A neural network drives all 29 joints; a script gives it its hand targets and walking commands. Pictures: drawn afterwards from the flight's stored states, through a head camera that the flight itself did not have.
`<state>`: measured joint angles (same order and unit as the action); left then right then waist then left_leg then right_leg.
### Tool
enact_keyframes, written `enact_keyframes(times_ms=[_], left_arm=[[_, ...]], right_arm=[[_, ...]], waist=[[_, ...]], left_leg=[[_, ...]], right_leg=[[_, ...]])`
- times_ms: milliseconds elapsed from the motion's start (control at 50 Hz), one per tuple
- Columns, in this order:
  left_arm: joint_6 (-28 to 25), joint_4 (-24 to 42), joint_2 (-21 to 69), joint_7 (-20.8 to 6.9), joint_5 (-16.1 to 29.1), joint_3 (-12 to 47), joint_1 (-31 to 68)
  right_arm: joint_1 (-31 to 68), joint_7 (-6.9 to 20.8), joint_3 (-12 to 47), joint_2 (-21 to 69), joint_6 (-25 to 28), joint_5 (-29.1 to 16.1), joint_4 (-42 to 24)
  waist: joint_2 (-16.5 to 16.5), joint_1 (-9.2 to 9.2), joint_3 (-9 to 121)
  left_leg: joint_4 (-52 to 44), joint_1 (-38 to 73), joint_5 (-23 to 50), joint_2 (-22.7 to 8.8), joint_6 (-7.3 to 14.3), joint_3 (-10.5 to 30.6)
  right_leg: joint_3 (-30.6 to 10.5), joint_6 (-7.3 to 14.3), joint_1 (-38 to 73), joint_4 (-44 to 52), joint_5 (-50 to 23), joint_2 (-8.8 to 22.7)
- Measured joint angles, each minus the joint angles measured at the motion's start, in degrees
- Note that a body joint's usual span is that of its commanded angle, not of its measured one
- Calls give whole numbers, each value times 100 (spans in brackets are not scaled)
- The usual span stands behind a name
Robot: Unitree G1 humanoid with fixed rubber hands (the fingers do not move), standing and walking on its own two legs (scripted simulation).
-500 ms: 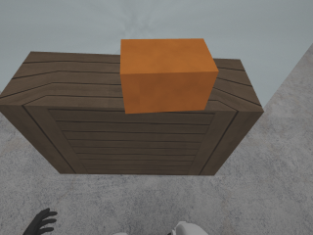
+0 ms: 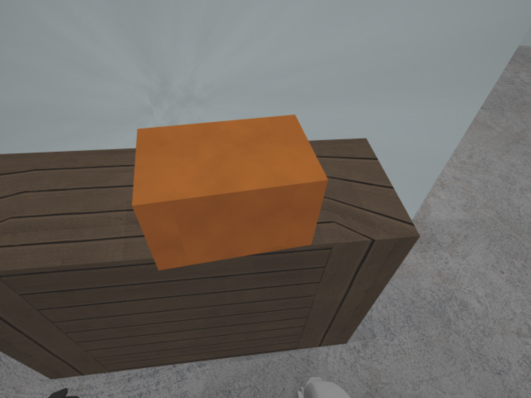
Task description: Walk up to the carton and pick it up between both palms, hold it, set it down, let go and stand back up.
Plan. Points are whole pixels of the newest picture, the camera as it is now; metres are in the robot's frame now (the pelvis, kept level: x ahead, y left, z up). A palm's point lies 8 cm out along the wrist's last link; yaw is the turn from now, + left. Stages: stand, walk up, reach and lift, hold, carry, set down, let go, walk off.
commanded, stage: walk up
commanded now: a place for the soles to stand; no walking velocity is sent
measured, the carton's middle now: (229, 190) +0.49 +0.06 +0.03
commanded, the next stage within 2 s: none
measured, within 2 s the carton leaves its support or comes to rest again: neither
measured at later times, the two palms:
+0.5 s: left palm out of the picture +0.09 +0.34 -0.09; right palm (468, 393) +0.15 -0.32 -0.10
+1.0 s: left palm out of the picture +0.04 +0.37 -0.09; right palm out of the picture +0.09 -0.28 -0.08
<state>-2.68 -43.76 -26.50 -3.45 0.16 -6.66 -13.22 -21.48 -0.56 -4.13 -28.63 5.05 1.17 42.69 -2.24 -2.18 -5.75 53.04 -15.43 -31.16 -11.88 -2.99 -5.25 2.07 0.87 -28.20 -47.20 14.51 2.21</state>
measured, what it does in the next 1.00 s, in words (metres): steps on the spot: left foot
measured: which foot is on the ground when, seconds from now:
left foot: up 0.00-0.22, down 0.24-1.00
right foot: down 0.00-1.00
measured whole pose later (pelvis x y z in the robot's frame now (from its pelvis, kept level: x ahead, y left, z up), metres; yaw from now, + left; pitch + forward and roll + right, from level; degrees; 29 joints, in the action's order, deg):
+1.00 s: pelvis +0.00 +0.04 +0.01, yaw +4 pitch -4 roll -1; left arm -2.8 -57.8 -23.9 1.4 -1.0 -2.6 -13.1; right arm -12.0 1.5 -3.3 -23.8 1.2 1.0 55.9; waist 0.9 0.0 -2.1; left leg 48.3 -22.6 -21.2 -0.1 2.1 -1.4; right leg -0.3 0.6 -22.5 -49.0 27.0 2.1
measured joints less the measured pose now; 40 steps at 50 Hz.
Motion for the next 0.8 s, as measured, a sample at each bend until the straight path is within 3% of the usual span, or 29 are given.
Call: enact_keyframes(times_ms=[60,120,240,320,400,460,500,580,620,680,760,800], left_arm=[[-57,-26,70,153,-16,53,27],[-66,-63,199,271,-22,157,51],[-120,-43,181,440,-57,263,135],[-11,-177,-22,574,32,242,219],[66,-374,78,666,102,292,276],[-16,-491,24,653,80,315,205],[-122,-531,124,685,-20,339,171],[-218,-561,188,685,-81,380,69],[-202,-564,177,695,-93,397,69],[-127,-634,117,659,-83,398,111],[-25,-853,160,591,-64,421,115],[-84,-968,124,553,-40,400,91]], right_arm=[[242,-64,54,100,-237,-107,82],[422,-68,133,214,-316,-164,147],[561,33,144,329,-395,-120,205],[734,102,78,482,-404,4,228],[814,167,26,323,-471,31,149],[905,127,50,327,-522,-7,103],[1045,118,57,252,-575,-51,145],[1235,82,60,286,-607,-60,242],[1283,119,44,272,-544,-91,291],[1345,135,15,319,-410,-90,424],[1222,152,64,341,-354,-27,594],[1207,142,113,395,-408,-13,726]], waist=[[160,65,-90],[325,184,-82],[621,314,-79],[178,334,-282],[460,180,-279],[376,170,-154],[580,190,-161],[564,292,-99],[520,324,-68],[244,374,-125],[367,287,40],[348,280,96]], left_leg=[[1247,-569,-160,341,313,613],[1704,-1037,-279,661,440,653],[517,-1256,79,797,529,443],[293,-1140,453,1169,470,177],[385,-1234,397,1064,513,368],[379,-1252,399,1093,463,327],[568,-1323,358,991,462,473],[811,-1384,-325,1111,518,668],[507,-1269,-13,1079,569,681],[135,-1076,704,1229,430,398],[105,-1073,658,1125,431,446],[49,-1025,689,1056,405,427]], right_leg=[[72,-60,-91,-366,290,-123],[149,27,-29,-216,174,-124],[407,-59,-146,-377,489,-29],[119,-69,-331,-819,628,346],[35,119,-293,-1342,1666,-34],[41,162,156,-746,1046,-74],[139,-40,246,-646,1093,-194],[123,-131,253,-676,1126,-67],[107,-193,229,-681,1099,57],[-142,-243,169,-850,1113,315],[-144,-21,181,-936,1917,31],[-126,-10,336,-549,1413,-50]])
